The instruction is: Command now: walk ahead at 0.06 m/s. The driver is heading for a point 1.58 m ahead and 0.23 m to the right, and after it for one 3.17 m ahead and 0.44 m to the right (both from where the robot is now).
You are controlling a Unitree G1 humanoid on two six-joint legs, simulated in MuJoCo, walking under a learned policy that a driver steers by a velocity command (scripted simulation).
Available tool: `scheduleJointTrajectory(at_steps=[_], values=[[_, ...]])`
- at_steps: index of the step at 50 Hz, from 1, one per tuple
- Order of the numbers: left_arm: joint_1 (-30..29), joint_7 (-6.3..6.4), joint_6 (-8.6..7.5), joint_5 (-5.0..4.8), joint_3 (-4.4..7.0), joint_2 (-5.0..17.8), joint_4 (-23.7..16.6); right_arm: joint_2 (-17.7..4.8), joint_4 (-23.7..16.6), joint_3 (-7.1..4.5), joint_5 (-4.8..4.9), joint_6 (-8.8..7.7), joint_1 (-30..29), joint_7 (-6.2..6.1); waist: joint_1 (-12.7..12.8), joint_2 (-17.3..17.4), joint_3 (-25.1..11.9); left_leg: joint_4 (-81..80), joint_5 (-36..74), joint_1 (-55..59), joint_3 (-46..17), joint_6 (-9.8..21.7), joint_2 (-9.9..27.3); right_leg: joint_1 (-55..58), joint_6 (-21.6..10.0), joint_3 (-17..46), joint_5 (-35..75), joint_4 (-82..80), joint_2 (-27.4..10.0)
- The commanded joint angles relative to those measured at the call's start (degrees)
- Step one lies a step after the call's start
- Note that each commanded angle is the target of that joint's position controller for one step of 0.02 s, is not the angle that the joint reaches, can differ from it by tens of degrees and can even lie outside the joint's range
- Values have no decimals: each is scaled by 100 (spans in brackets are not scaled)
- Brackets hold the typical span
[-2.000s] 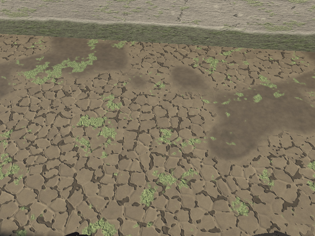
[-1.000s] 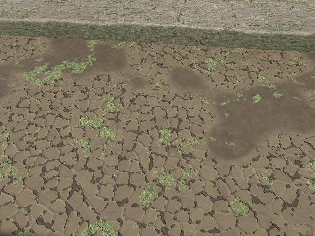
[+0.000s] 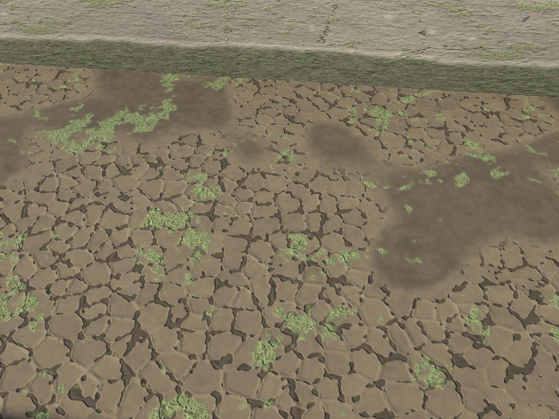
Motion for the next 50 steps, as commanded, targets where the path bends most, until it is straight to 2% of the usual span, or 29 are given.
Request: scheduleJointTrajectory(at_steps=[1, 5, 6, 8, 12, 23, 50], values=[[-7, 38, -66, -3, 183, 637, -314, -589, -359, -193, 9, -68, 75, -31, -13, -32, -13, -28, 1699, -167, -194, 302, 228, 145, -213, 499, 2529, 131, -661], [53, 52, -60, -7, 195, 604, -257, -563, -314, -212, 18, -57, 125, -40, -8, -31, 48, -69, 1587, -212, -188, 309, 218, 86, -211, 485, 2353, 93, -652], [120, 79, -48, 76, 172, 443, -122, -414, -200, -195, -40, -45, 228, -37, -30, 16, 69, -117, 833, -221, -121, 372, 143, 39, -247, 473, 1623, 65, -608], [116, 85, -49, 51, 184, 431, -82, -405, -176, -214, -14, -43, 224, -27, -13, -37, 360, -197, 611, -395, -143, 400, 138, -166, -250, 478, 1304, -12, -591], [152, 121, -75, 31, 218, 458, 13, -433, -112, -252, 27, -86, 278, -29, -3, -63, 323, -188, 872, -391, -154, 407, 143, -114, -241, 470, 1593, 48, -592], [338, 185, -42, 14, 232, 357, 241, -319, 140, -286, 45, -101, 515, -27, 19, -54, 273, -240, 1122, -277, -128, 434, 97, -29, -223, 418, 1779, 84, -579], [683, 214, -47, -25, 252, 303, 752, -197, 781, -327, 81, -91, 718, -54, 31, -58, 437, -389, 1214, -138, -90, 443, 50, -120, -133, 326, 1690, 9, -567]])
